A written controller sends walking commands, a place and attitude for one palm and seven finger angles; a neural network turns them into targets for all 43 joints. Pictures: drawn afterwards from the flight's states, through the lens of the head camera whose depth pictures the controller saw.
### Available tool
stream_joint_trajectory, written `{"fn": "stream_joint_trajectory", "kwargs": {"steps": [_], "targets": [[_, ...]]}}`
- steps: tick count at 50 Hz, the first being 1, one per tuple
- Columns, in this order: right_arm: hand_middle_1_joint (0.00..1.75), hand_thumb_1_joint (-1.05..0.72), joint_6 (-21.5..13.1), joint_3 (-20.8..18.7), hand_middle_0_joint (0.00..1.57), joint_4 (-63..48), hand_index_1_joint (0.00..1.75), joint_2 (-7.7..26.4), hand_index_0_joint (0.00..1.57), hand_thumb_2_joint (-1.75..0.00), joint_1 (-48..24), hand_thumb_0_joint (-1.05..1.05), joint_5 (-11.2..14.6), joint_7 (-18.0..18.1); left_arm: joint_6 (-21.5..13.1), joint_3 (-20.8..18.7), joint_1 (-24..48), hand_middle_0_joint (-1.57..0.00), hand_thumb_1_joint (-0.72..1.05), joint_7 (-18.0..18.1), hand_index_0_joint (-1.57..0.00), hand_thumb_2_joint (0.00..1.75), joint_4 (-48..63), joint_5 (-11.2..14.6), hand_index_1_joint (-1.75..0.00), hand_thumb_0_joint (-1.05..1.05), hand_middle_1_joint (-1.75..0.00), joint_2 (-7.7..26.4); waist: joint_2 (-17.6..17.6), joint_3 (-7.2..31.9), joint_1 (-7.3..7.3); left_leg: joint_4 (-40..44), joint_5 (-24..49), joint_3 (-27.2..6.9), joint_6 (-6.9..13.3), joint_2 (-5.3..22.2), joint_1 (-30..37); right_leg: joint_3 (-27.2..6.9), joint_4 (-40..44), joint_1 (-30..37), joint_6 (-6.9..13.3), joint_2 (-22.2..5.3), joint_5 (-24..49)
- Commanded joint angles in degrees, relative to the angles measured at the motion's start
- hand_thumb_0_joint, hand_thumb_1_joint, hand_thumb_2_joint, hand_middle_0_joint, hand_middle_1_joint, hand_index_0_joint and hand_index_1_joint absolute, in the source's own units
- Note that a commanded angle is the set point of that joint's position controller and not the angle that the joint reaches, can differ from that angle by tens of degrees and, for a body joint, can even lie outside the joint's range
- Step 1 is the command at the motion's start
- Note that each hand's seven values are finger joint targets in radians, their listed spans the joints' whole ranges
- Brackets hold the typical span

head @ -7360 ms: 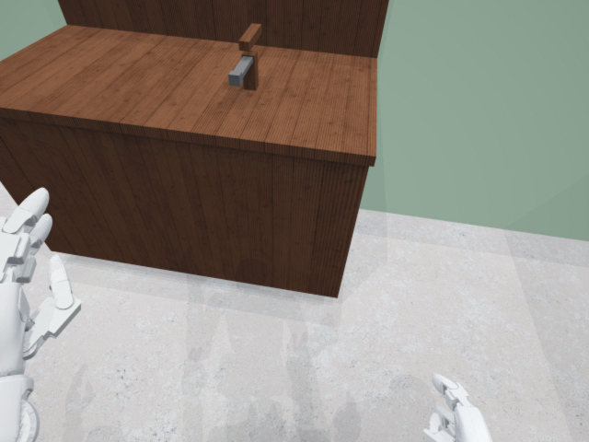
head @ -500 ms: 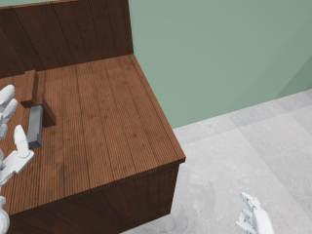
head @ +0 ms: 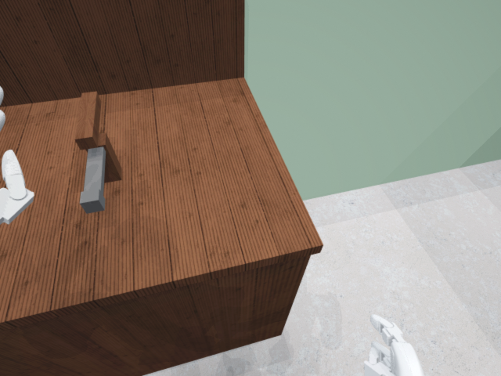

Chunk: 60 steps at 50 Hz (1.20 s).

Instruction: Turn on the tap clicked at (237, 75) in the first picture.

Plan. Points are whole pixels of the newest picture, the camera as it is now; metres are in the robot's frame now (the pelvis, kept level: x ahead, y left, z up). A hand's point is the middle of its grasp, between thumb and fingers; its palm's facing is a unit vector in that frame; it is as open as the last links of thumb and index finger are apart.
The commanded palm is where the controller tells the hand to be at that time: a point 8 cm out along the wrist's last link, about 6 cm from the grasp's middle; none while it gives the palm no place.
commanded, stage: come to a stop and stand still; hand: left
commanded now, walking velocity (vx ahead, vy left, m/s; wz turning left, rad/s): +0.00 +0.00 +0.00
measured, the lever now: (92, 201) +0.33 +0.31 +0.07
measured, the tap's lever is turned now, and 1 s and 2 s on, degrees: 0 0 0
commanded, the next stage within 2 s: look again from close up in 1.58 s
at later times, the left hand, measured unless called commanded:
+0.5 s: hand (16, 197) +0.25 +0.32 +0.19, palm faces +0.42 -0.82 -0.38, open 7.5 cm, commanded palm +0.19 +0.34 +0.18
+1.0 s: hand (37, 190) +0.27 +0.32 +0.17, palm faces +0.36 -0.83 -0.42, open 7.4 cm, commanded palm +0.21 +0.34 +0.18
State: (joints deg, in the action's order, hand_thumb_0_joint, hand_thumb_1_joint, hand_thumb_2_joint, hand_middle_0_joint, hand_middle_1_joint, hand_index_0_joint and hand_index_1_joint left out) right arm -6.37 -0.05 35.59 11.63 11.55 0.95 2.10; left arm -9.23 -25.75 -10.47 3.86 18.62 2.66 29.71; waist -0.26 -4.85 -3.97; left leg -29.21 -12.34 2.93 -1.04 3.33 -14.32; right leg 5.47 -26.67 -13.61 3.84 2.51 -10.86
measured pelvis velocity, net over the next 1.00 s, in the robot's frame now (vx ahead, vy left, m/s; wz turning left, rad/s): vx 0.05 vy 0.07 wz -0.01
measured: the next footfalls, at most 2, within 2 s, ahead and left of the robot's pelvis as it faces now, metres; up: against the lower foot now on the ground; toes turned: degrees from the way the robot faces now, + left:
none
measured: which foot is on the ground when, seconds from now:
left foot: down 0.00-1.00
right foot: down 0.00-1.00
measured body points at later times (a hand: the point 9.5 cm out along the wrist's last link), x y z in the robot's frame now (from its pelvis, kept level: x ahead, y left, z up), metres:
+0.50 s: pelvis +0.02 +0.06 +0.00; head +0.04 +0.08 +0.45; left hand +0.22 +0.36 +0.21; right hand +0.17 -0.15 -0.08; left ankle +0.04 +0.13 -0.74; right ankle +0.04 -0.07 -0.74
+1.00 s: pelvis +0.05 +0.07 +0.00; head +0.08 +0.09 +0.45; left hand +0.25 +0.36 +0.19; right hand +0.23 -0.15 -0.07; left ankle +0.04 +0.13 -0.74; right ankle +0.04 -0.07 -0.74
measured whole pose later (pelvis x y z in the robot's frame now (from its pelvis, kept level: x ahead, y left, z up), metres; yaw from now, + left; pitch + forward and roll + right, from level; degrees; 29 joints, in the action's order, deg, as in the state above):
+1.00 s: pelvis +0.05 +0.07 +0.00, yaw -1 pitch +0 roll -2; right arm -5.2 1.0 31.6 11.0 10.7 0.6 0.2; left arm -12.3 -22.7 -24.0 5.1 28.4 2.4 22.9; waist 0.8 -4.3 -1.3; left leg -27.5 -15.9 4.1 3.7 -1.3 -11.5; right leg 3.2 -23.2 -10.2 -1.5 -1.2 -12.5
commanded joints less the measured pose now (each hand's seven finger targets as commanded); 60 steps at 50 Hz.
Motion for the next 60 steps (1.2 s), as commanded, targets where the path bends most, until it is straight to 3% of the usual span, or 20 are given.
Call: {"fn": "stream_joint_trajectory", "kwargs": {"steps": [1, 2, 3, 5, 7, 8, 9, 11, 12, 13, 14, 16, 20, 24, 34, 39, 46, 53, 57, 60], "targets": [[0.30, -0.90, -3.35, -2.85, 0.20, -10.20, 0.30, 7.34, 0.20, -0.90, -2.01, 0.00, 1.50, -1.26, -2.76, 1.84, -2.18, -0.20, 0.90, -0.66, -0.20, 0.90, 4.47, 1.58, -0.30, 0.00, -0.30, 0.21, -3.72, 10.00, 0.78, 3.60, -1.23, 0.58, 3.38, 0.65, 5.70, -13.31, 7.68, 0.20, -7.87, -8.89, 1.83], [0.30, -0.90, -3.24, -2.34, 0.20, -10.74, 0.30, 6.13, 0.20, -0.90, -3.55, 0.00, 2.36, -2.39, -2.85, 6.98, -5.84, -0.20, 0.90, -0.99, -0.20, 0.90, 6.90, 2.37, -0.30, 0.00, -0.30, -5.60, -4.76, 10.93, 1.04, 4.69, -2.72, 0.11, 3.78, 1.27, 5.71, -11.65, 6.64, 1.22, -8.10, -8.35, -1.74], [0.30, -0.90, -2.86, -2.44, 0.20, -12.01, 0.30, 6.72, 0.20, -0.90, -3.35, 0.00, 2.27, -2.88, -2.95, 7.50, -8.16, -0.20, 0.90, -0.75, -0.20, 0.90, 11.98, 1.39, -0.30, 0.00, -0.30, -5.24, -3.92, 11.20, 1.18, 5.35, -5.86, -0.05, 4.24, 1.65, 3.87, -11.62, 6.67, 2.40, -8.50, -7.79, -6.49], [0.30, -0.90, -3.03, -2.32, 0.20, -13.44, 0.30, 6.88, 0.20, -0.90, -4.28, 0.00, 1.99, -2.80, -3.34, 5.15, -10.32, -0.20, 0.90, 0.04, -0.20, 0.90, 18.26, 0.43, -0.30, 0.00, -0.30, -1.79, 2.56, 9.31, 0.95, 5.28, -11.42, 0.15, 4.05, 0.67, 0.54, -11.30, 9.51, 1.81, -7.87, -7.20, -14.38], [0.30, -0.90, -2.96, -1.86, 0.20, -13.22, 0.30, 7.07, 0.20, -0.90, -5.18, 0.00, 1.40, -1.92, -3.70, -2.68, -11.49, -0.20, 0.90, 1.84, -0.20, 0.90, 20.84, -0.21, -0.30, 0.00, -0.30, 6.14, 8.35, 7.71, 1.05, 2.91, -11.31, 0.98, 2.91, -0.99, 2.74, -11.74, 13.61, -3.66, -4.80, -8.17, -20.93], [0.30, -0.90, -3.20, -1.71, 0.20, -13.79, 0.30, 6.70, 0.20, -0.90, -4.78, 0.00, 0.81, -1.37, -4.02, -3.29, -10.49, -0.20, 0.90, 1.92, -0.20, 0.90, 22.06, -0.26, -0.30, 0.00, -0.30, 5.58, 10.50, 8.06, 1.79, 2.08, -10.47, 0.41, 2.74, -1.37, 2.65, -11.27, 12.94, -4.15, -2.90, -9.21, -21.36], [0.30, -0.90, -3.68, -1.50, 0.20, -14.24, 0.30, 6.57, 0.20, -0.90, -5.26, 0.00, 0.46, -0.86, -4.60, -5.61, -8.67, -0.20, 0.90, 2.35, -0.20, 0.90, 24.51, -0.21, -0.30, 0.00, -0.30, 7.61, 9.01, 7.41, 1.83, 1.97, -9.03, -0.24, 2.62, -1.52, 3.31, -11.87, 12.45, -5.58, -1.86, -9.36, -20.81], [0.30, -0.90, -4.35, -1.33, 0.20, -13.64, 0.30, 6.61, 0.20, -0.90, -4.94, 0.00, 0.05, -0.19, -5.69, -6.06, -7.99, -0.20, 0.90, 3.15, -0.20, 0.90, 25.51, 0.30, -0.30, 0.00, -0.30, 6.72, -1.18, 6.65, 2.48, 6.23, -9.73, -2.78, 3.04, -0.02, 1.71, -11.83, 9.26, -3.80, -1.77, -7.79, -16.49], [0.30, -0.90, -4.25, -1.43, 0.20, -12.98, 0.30, 7.44, 0.20, -0.90, -5.42, 0.00, -0.04, 0.04, -6.01, -8.66, -6.06, -0.20, 0.90, 3.99, -0.20, 0.90, 27.29, -0.21, -0.30, 0.00, -0.30, 9.93, -7.18, 6.56, 2.32, 9.37, -12.15, -4.76, 3.40, 1.78, -0.58, -10.80, 6.47, -1.68, -2.17, -6.27, -13.91], [0.30, -0.90, -4.46, -1.59, 0.20, -13.00, 0.30, 7.03, 0.20, -0.90, -4.59, 0.00, 0.11, 0.16, -6.20, -5.56, -5.90, -0.20, 0.90, 3.84, -0.20, 0.90, 26.12, 0.09, -0.30, 0.00, -0.30, 5.67, -10.91, 7.06, 2.61, 12.17, -15.74, -6.46, 4.08, 3.39, -3.92, -9.07, 3.05, 2.34, -2.47, -5.05, -10.24], [0.30, -0.90, -4.95, -1.76, 0.20, -13.44, 0.30, 7.40, 0.20, -0.90, -4.12, 0.00, 0.56, -0.01, -6.51, -5.46, -4.46, -0.20, 0.90, 3.78, -0.20, 0.90, 26.32, -0.12, -0.30, 0.00, -0.30, 6.01, -14.24, 6.98, 2.26, 14.19, -20.11, -7.47, 4.59, 4.61, -7.32, -8.16, 0.16, 5.55, -2.79, -3.96, -8.55], [0.30, -0.90, -6.03, -1.68, 0.20, -13.00, 0.30, 7.04, 0.20, -0.90, -3.39, 0.00, 0.65, -0.42, -7.17, -5.41, -2.84, -0.20, 0.90, 3.30, -0.20, 0.90, 23.94, -0.81, -0.30, 0.00, -0.30, 5.62, -15.62, 7.47, 1.70, 15.38, -23.62, -7.41, 5.22, 5.28, -11.86, -5.91, -3.37, 10.48, -3.04, -3.28, -5.80], [0.30, -0.90, -7.64, -1.69, 0.20, -11.26, 0.30, 6.76, 0.20, -0.90, -1.99, 0.00, 0.25, -1.19, -7.47, -1.82, -5.80, -0.20, 0.90, 2.03, -0.20, 0.90, 19.89, -0.65, -0.30, 0.00, -0.30, 1.45, -1.40, 8.53, 2.28, 8.81, -10.09, -5.90, 3.78, 3.07, -2.17, -7.50, 3.80, 5.00, -2.83, -5.13, -2.10], [0.30, -0.90, -7.31, -2.01, 0.20, -10.20, 0.30, 7.51, 0.20, -0.90, -1.63, 0.00, 0.23, -1.82, -6.38, 2.74, -8.67, -0.20, 0.90, 1.25, -0.20, 0.90, 15.79, -1.01, -0.30, 0.00, -0.30, -2.84, 0.64, 6.56, 2.77, 9.96, -3.85, -7.10, 2.80, 3.62, 0.87, -7.26, 3.64, 1.22, -2.99, -4.99, 0.23], [0.30, -0.90, -4.67, -1.77, 0.20, -12.32, 0.30, 6.19, 0.20, -0.90, -3.79, 0.00, -0.55, -1.23, -7.26, -2.23, -4.87, -0.20, 0.90, 2.10, -0.20, 0.90, 27.00, -0.91, -0.30, 0.00, -0.30, 3.28, -6.42, 14.60, 2.82, 5.29, 29.26, -6.42, -0.32, 3.88, 9.75, -4.50, -0.62, 5.93, -2.41, -5.53, 12.52], [0.30, -0.90, -4.32, -2.34, 0.20, -12.55, 0.30, 6.24, 0.20, -0.90, -2.73, 0.00, -0.98, -2.21, -7.26, -2.07, -9.99, -0.20, 0.90, 2.12, -0.20, 0.90, 29.39, -0.96, -0.30, 0.00, -0.30, 2.64, -12.18, 14.60, 2.78, 4.75, 41.02, -6.41, -1.41, 5.94, 15.98, -2.15, -0.87, 1.05, -2.13, -4.55, 1.47], [0.30, -0.90, -1.82, -2.76, 0.20, -12.23, 0.30, 7.47, 0.20, -0.90, -2.20, 0.00, 0.23, -1.20, -5.38, -1.98, -12.35, -0.20, 0.90, 1.96, -0.20, 0.90, 18.58, 0.23, -0.30, 0.00, -0.30, 0.67, -1.67, 11.94, 3.44, 4.43, 25.66, -5.46, -1.80, 3.82, 6.37, -4.79, 3.12, 8.11, -1.49, -6.80, 16.85], [0.30, -0.90, -1.21, -1.93, 0.20, -12.52, 0.30, 7.14, 0.20, -0.90, -4.58, 0.00, 0.03, -0.11, -4.98, 0.89, -10.29, -0.20, 0.90, 2.43, -0.20, 0.90, 21.10, 0.37, -0.30, 0.00, -0.30, -0.37, -1.66, 13.33, 3.24, 5.94, 15.94, -5.16, 0.81, 2.49, 6.50, -6.94, 4.17, 7.88, -1.91, -7.78, 15.27], [0.30, -0.90, -1.89, -2.02, 0.20, -12.58, 0.30, 6.85, 0.20, -0.90, -5.60, 0.00, 0.44, 0.33, -5.20, -2.00, -8.62, -0.20, 0.90, 3.55, -0.20, 0.90, 25.55, 0.00, -0.30, 0.00, -0.30, 3.63, -4.31, 12.16, 2.98, 6.96, 11.28, -5.72, 1.25, 2.24, 5.12, -8.16, 4.19, 7.91, -1.79, -7.95, 12.41], [0.30, -0.90, -2.12, -2.20, 0.20, -12.58, 0.30, 6.79, 0.20, -0.90, -4.42, 0.00, 0.22, 0.42, -5.43, -1.73, -10.11, -0.20, 0.90, 3.37, -0.20, 0.90, 23.22, 0.47, -0.30, 0.00, -0.30, 2.53, -3.98, 10.62, 3.05, 7.51, 7.33, -5.97, 1.93, 2.22, 3.39, -8.98, 5.60, 7.65, -1.60, -8.17, 10.56]]}}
